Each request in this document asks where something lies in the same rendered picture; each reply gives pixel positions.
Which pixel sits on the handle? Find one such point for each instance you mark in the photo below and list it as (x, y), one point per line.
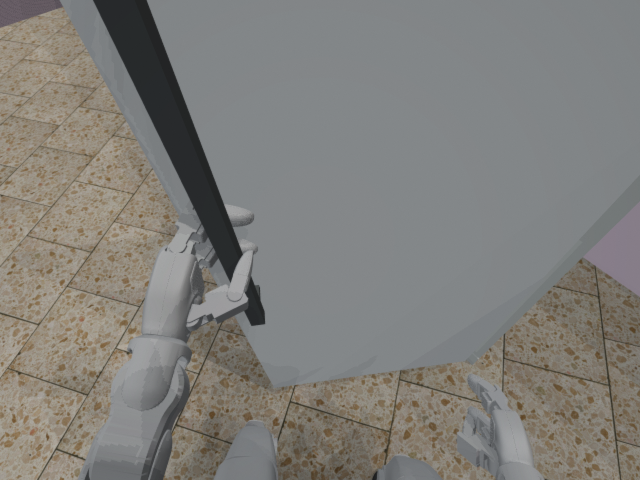
(133, 30)

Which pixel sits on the robot left hand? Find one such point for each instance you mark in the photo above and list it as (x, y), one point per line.
(176, 279)

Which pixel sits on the robot right thigh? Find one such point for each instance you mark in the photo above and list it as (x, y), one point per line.
(402, 468)

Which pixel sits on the robot right hand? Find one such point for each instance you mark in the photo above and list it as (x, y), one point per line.
(503, 437)

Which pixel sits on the fridge door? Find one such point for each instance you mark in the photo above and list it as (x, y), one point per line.
(415, 167)

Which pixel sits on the robot left forearm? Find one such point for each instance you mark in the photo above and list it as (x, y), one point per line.
(147, 394)

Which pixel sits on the robot right shin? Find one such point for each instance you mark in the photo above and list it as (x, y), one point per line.
(399, 455)

